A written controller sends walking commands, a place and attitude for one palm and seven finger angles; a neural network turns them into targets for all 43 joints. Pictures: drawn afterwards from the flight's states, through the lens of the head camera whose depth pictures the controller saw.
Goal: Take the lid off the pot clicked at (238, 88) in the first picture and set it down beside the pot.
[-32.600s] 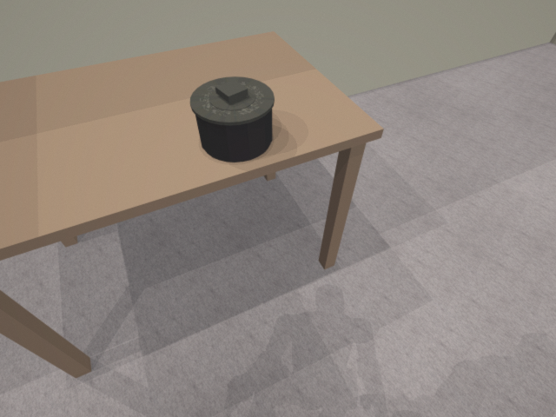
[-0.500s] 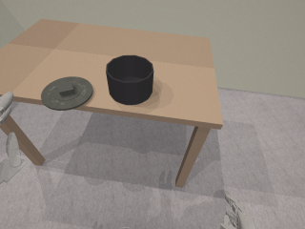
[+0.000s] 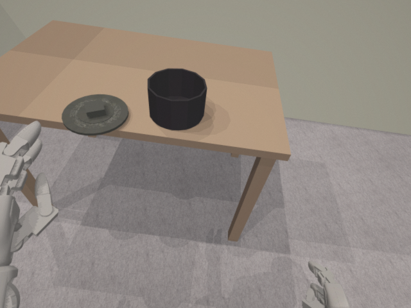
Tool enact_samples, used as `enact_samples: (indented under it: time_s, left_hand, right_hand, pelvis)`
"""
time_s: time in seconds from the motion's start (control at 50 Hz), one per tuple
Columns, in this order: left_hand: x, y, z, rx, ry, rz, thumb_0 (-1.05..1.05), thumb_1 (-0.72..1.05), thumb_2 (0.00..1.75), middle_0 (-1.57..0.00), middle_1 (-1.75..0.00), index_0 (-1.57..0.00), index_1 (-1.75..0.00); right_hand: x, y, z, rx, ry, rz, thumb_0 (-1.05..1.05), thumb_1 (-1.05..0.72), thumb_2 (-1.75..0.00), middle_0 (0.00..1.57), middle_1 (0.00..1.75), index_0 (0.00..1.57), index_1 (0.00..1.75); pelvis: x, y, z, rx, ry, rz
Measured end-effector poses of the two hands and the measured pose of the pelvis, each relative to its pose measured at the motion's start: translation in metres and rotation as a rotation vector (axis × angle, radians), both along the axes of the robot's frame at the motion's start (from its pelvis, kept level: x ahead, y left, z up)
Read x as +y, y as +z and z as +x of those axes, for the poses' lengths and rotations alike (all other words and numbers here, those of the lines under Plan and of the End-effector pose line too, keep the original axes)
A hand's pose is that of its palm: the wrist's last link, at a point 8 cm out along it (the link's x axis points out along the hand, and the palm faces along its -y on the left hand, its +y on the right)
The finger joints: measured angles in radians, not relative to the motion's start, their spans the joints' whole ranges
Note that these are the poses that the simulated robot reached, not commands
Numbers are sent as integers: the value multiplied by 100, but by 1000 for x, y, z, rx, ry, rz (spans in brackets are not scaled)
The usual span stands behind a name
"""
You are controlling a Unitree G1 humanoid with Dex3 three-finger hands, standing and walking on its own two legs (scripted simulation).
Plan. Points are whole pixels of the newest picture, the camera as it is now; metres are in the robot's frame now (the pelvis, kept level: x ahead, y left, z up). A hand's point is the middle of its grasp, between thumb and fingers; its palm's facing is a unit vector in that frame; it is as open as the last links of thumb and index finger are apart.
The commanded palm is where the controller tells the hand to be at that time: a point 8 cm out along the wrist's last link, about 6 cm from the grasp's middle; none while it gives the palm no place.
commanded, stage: stop stepping back and stand still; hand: left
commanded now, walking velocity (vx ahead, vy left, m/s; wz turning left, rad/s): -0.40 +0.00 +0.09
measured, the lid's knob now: (94, 107) +0.64 +0.39 -0.02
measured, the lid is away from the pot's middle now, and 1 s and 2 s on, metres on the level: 0.25 0.25 0.25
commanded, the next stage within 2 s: let the arm hang, fingers relaxed in 1.76 s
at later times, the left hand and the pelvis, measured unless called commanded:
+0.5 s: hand out of the picture +0.10 +0.24 +0.16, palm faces +0.44 -0.82 -0.37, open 7.4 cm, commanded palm +0.03 +0.28 +0.18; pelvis -0.09 -0.01 +0.00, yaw +2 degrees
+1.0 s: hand out of the picture +0.10 +0.28 +0.00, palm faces +0.30 -0.87 -0.38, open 7.4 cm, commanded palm none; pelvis -0.09 +0.02 -0.01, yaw +9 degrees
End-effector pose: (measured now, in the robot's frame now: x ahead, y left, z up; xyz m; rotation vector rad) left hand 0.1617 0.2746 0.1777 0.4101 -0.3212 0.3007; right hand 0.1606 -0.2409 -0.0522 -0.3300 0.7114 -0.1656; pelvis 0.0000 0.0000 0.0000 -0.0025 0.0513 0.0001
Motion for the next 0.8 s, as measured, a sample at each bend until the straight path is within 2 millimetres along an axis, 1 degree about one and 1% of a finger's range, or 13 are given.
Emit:
enact_samples:
  time_s: [0.04, 0.08, 0.14, 0.22, 0.3, 0.36, 0.4, 0.48, 0.54, 0.58, 0.68, 0.74, 0.8]
  left_hand:
    - [5, -7, 1, 11, -20, 24, 1, 89, 90, -21, -30, -21, -30]
    - [4, -9, -2, 49, -49, 60, 1, 89, 90, -21, -30, -21, -30]
    - [2, -24, -5, 192, -65, 35, 1, 90, 90, -21, -30, -20, -30]
    - [-15, 1, -44, 229, -97, 131, 2, 90, 90, -21, -30, -21, -30]
    - [-30, 27, -85, 149, -94, 228, 2, 89, 90, -21, -30, -21, -30]
    - [-25, 34, -101, 65, -21, 185, 1, 89, 90, -22, -30, -21, -30]
    - [-13, 30, -105, 40, 51, 131, 1, 89, 90, -22, -30, -21, -30]
    - [6, 3, -106, 72, 147, 16, 1, 89, 90, -21, -30, -21, -30]
    - [6, -16, -110, 115, 130, -17, 1, 90, 90, -21, -30, -20, -30]
    - [1, -19, -116, 138, 91, -11, 1, 90, 90, -21, -30, -20, -30]
    - [-6, -1, -133, 124, 37, 81, 2, 89, 90, -21, -30, -21, -30]
    - [0, 11, -135, 63, 66, 124, 2, 89, 90, -21, -30, -21, -30]
    - [10, 14, -131, 19, 116, 114, 1, 89, 90, -21, -30, -21, -30]
  right_hand:
    - [4, -8, -7, -11, -10, -6, 1, -90, -90, 20, 30, 20, 30]
    - [11, -11, -19, -5, -26, 35, 1, -90, -90, 20, 30, 20, 30]
    - [20, -17, -42, 13, -9, 98, 1, -90, -90, 20, 30, 20, 30]
    - [25, -16, -74, -22, -65, 185, 1, -90, -90, 20, 30, 21, 30]
    - [19, -28, -93, -2, -49, 190, 1, -90, -90, 20, 30, 21, 30]
    - [9, -35, -104, 51, -35, 161, 1, -90, -90, 20, 30, 21, 30]
    - [0, -35, -110, 68, -45, 141, 1, -90, -90, 20, 30, 21, 30]
    - [-13, -26, -114, 24, -60, 88, 1, -90, -90, 20, 30, 20, 30]
    - [-18, -20, -115, -25, -56, 49, 1, -90, -90, 20, 30, 20, 30]
    - [-16, -12, -117, -51, -53, 45, 1, -90, -90, 20, 30, 20, 30]
    - [-3, -5, -116, -97, -29, 65, 1, -90, -90, 20, 30, 20, 30]
    - [6, -15, -110, -80, 8, 88, 1, -90, -90, 20, 30, 20, 30]
    - [14, -27, -104, -42, 33, 104, 1, -90, -90, 20, 30, 20, 30]
  pelvis:
    - [7, -8, -14, 5, 17, -8]
    - [7, -6, -27, -8, -11, 23]
    - [9, 0, -43, -17, -6, 5]
    - [1, 2, -54, -27, -23, 8]
    - [-7, -4, -65, -49, -15, 11]
    - [-8, 1, -74, -52, -1, 17]
    - [-8, 4, -78, -47, 0, 34]
    - [-7, 3, -87, -39, 18, 39]
    - [-2, -2, -96, -45, 36, 20]
    - [-1, -2, -100, -65, 23, 27]
    - [1, 0, -98, -77, 30, 16]
    - [0, -4, -98, -87, 48, 16]
    - [3, -7, -97, -82, 62, 8]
